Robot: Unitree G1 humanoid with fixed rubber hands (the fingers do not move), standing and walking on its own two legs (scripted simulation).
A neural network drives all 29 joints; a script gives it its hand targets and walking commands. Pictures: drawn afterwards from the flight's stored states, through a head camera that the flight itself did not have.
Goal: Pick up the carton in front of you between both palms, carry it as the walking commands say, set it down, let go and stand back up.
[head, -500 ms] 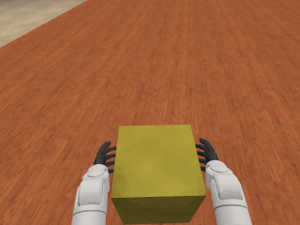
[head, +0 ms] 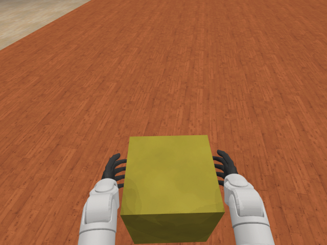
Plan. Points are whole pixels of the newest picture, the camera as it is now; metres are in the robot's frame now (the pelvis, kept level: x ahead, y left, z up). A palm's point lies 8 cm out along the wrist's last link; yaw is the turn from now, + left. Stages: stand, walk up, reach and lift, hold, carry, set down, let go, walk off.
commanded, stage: carry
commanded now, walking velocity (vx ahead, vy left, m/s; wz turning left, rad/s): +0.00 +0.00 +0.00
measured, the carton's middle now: (169, 191) +0.30 +0.00 -0.04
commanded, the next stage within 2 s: hold in 0.16 s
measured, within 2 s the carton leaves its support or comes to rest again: neither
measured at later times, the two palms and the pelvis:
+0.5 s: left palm (90, 204) +0.23 +0.18 +0.04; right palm (212, 174) +0.29 -0.11 +0.04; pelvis -0.01 -0.03 +0.01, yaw +12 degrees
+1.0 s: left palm (115, 188) +0.29 +0.14 -0.01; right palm (221, 170) +0.34 -0.15 -0.02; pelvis -0.02 -0.08 -0.01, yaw +13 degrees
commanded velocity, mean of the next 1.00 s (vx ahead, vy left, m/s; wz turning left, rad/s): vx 0.00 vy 0.00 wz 0.00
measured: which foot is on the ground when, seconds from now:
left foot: down 0.00-1.00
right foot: down 0.00-1.00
